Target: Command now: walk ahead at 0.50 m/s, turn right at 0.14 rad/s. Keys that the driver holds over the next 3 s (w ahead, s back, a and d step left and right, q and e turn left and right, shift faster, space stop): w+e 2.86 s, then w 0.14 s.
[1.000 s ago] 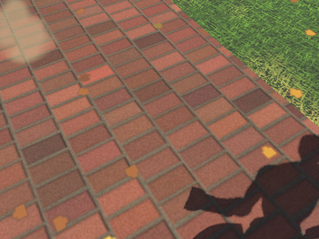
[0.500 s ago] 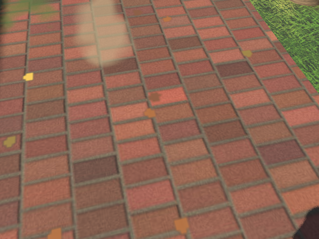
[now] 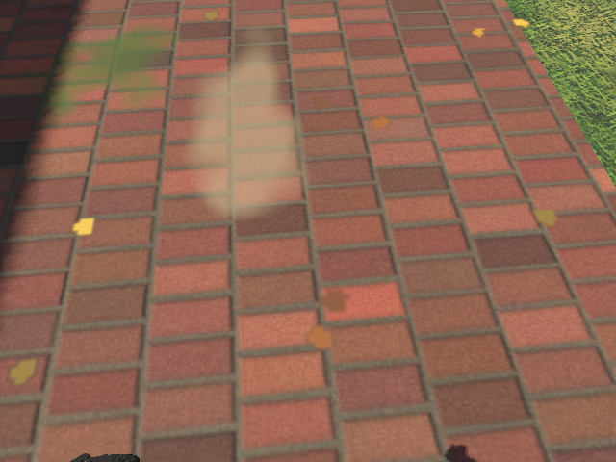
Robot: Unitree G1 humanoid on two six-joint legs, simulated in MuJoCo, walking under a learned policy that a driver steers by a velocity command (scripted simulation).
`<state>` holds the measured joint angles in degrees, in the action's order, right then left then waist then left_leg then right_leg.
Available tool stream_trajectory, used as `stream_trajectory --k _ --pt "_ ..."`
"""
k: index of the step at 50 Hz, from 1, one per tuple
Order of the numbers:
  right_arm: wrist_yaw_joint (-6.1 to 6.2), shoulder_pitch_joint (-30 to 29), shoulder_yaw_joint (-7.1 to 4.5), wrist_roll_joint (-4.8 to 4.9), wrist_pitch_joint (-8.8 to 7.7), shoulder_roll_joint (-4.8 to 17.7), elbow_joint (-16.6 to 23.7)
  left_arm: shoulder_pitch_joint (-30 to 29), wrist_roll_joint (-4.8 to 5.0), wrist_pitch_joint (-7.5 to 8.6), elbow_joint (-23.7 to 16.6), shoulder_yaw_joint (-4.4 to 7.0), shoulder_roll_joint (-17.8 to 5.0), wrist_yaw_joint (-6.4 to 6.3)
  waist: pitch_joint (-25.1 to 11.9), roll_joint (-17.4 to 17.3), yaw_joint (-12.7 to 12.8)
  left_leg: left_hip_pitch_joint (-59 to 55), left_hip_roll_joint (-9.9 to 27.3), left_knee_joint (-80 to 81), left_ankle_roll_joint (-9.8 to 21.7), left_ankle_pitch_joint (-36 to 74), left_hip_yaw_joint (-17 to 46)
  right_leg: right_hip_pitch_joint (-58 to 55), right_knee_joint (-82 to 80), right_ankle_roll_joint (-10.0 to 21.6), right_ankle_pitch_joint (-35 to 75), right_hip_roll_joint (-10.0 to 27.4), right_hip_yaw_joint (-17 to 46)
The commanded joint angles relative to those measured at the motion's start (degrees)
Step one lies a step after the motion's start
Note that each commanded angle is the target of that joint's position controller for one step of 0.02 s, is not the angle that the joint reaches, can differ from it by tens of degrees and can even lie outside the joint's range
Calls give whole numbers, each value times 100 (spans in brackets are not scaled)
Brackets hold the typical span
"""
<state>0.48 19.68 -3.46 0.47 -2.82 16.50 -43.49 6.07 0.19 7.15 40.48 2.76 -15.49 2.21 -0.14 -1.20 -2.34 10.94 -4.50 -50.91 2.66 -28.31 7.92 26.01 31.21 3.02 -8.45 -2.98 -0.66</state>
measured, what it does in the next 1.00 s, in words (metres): walks ahead, turning right: left foot, then right foot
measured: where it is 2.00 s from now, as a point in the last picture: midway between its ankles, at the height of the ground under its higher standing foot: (487, 305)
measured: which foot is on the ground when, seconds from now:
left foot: up 0.00-0.40, down 0.42-0.94, up 0.96-1.00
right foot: down 0.00-0.42, up 0.44-0.90, down 0.92-1.00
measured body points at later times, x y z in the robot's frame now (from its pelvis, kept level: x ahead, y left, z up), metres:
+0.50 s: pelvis +0.27 +0.01 +0.01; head +0.29 +0.01 +0.46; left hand +0.37 +0.28 -0.12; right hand +0.42 -0.28 -0.05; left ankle +0.35 +0.10 -0.72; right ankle +0.11 -0.09 -0.66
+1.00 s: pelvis +0.48 -0.13 -0.01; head +0.52 -0.16 +0.44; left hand +0.80 -0.03 -0.08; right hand +0.37 -0.41 -0.13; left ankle +0.41 +0.09 -0.64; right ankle +0.52 -0.24 -0.72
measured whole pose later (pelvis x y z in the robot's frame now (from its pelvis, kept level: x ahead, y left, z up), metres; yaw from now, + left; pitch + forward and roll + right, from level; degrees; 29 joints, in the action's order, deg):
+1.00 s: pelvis +0.48 -0.13 -0.01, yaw -34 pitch +2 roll +1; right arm 0.0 16.8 -3.5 1.0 -4.5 17.8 -46.0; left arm 6.4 1.2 1.9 34.2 3.6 -17.2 2.4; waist 3.9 0.3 -2.6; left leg 13.4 3.5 -63.2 -1.3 -27.3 -1.4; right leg 28.2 36.9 5.1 -10.6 -2.8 -1.1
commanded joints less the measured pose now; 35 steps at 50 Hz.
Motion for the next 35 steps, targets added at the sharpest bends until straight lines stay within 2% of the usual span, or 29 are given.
stream_trajectory --k 1,2,3,4,5,7,9,11,13,16,18,19,20,21,22,23,24,25,26,27,28,30,32,35 --pt "-47 -353 -97 75 -259 785 663 1293 126 -84 -40 268 -815 -10 -578 744 708 3505 459 -2335 -63 320 -30 -3541 -1507 1349 -1511 2028 3718" --pt "-52 -729 -79 -15 -308 707 764 1085 49 -136 -105 230 -763 -20 -164 314 633 3411 607 -2028 -61 656 -164 -2838 -1617 1260 -900 1790 3191" --pt "-56 -785 -94 -103 -345 637 812 972 16 -159 -141 205 -707 -33 -21 214 472 3193 754 -1597 -98 910 -179 -2410 -1708 1215 -323 1600 2892" --pt "-57 -698 -97 -138 -358 562 828 920 -10 -167 -166 181 -658 -53 -87 355 332 2890 833 -1276 -151 1043 -205 -2186 -1789 1183 111 1413 2650" --pt "-56 -624 -86 -144 -352 488 821 913 7 -179 -162 176 -637 -71 -145 510 261 2720 847 -972 -221 1066 -269 -2067 -1846 1190 403 1295 2453" --pt "-33 -715 -48 -151 -313 369 850 987 56 -188 -114 207 -738 -130 -165 603 237 2569 798 -361 -383 1090 -433 -1788 -1895 1242 904 1202 2138" --pt "-18 -1106 13 -146 -300 245 936 1102 88 -217 -50 271 -919 -200 -98 567 334 2385 721 410 -499 1662 -495 -1515 -1917 1177 1070 1090 1881" --pt "-40 -1520 45 -117 -323 182 998 1269 120 -266 20 299 -986 -250 -53 585 485 2114 596 1136 -556 2405 -487 -1341 -1869 1040 989 968 1747" --pt "-79 -1850 44 -64 -357 200 1050 1466 141 -324 86 299 -977 -280 -42 631 613 1837 448 1639 -584 2887 -470 -1291 -1759 954 830 926 1785" --pt "-132 -2183 -7 -7 -419 326 1152 1700 173 -402 153 298 -949 -307 -33 661 676 1553 315 2138 -531 2858 -360 -1522 -1464 860 473 1016 2161" --pt "-143 -2098 -75 18 -464 455 1153 1643 168 -445 135 321 -980 -325 -33 780 540 1224 304 2393 -418 2547 -312 -1672 -1207 759 351 1087 2468" --pt "-133 -1842 -120 22 -485 513 1088 1546 168 -463 104 321 -950 -330 -87 824 364 832 321 2595 -311 2512 -351 -1646 -993 674 397 1035 2517" --pt "-97 -1407 -196 -7 -499 632 984 1468 148 -463 54 286 -826 -324 -299 802 128 112 419 2778 -156 2497 -374 -1486 -565 527 590 829 2417" --pt "-41 -630 -287 -92 -510 885 902 1327 86 -432 -67 192 -555 -299 -913 506 -263 -1147 1125 2637 182 2343 193 -959 616 330 383 562 2068" --pt "2 90 -404 -175 -443 1370 803 1860 92 -370 -188 64 -133 -307 -1730 -805 -248 -3083 2400 2689 912 1978 2008 650 2454 -42 -1410 -193 1223" --pt "-56 318 -405 -71 -370 1255 620 2153 207 -334 -267 65 -402 -308 -1807 -1774 -150 -3261 3051 3158 1381 667 3711 1824 3592 -137 -2651 13 992" --pt "-50 36 -287 -38 -359 768 697 1785 237 -364 -179 188 -857 -314 -999 -942 -236 -2575 2769 3331 1182 187 3164 2129 4081 -189 -2159 329 1088" --pt "-44 -223 -216 -52 -332 559 712 1351 172 -407 -237 221 -927 -304 -459 -494 -219 -1890 2487 3403 968 623 2261 2079 4129 -225 -1681 503 910" --pt "-59 -469 -160 -77 -316 428 687 1157 117 -432 -288 228 -843 -288 -137 -309 -92 -1299 2221 3578 871 1192 1676 1918 3949 -258 -1357 639 841" --pt "-64 -628 -124 -107 -315 334 647 1069 102 -460 -334 246 -766 -259 54 -405 36 -892 2038 3733 809 1625 1228 1762 3757 -269 -1146 781 823" --pt "-69 -712 -123 -123 -329 334 612 1088 130 -495 -361 232 -650 -227 136 -519 130 -576 1918 3892 764 1890 856 1557 3643 -279 -1021 867 759" --pt "-81 -713 -166 -93 -383 427 506 995 129 -544 -442 187 -457 -192 156 -506 180 -380 1884 4100 845 2426 367 1521 3445 -343 -770 922 652" --pt "-70 -674 -221 -91 -405 592 380 776 91 -557 -546 160 -403 -176 173 -360 178 -417 1939 4192 915 2925 -9 1653 3031 -419 -400 966 647" --pt "-46 -659 -255 -82 -369 750 243 414 103 -517 -621 113 -349 -85 174 -254 79 -546 1823 4193 794 3310 -664 1515 2084 -398 507 955 505"
Next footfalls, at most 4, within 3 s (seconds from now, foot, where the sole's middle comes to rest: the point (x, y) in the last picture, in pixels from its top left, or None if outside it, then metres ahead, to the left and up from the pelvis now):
0.42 left None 0.39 0.10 -0.76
0.92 right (437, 425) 0.55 -0.26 -0.76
1.40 left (415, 294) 0.89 -0.27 -0.76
1.94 right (573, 311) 0.82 -0.65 -0.76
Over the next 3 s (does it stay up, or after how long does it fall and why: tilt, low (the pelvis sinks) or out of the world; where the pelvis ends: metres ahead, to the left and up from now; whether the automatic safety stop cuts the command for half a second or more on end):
stays up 0.90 -1.03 0.00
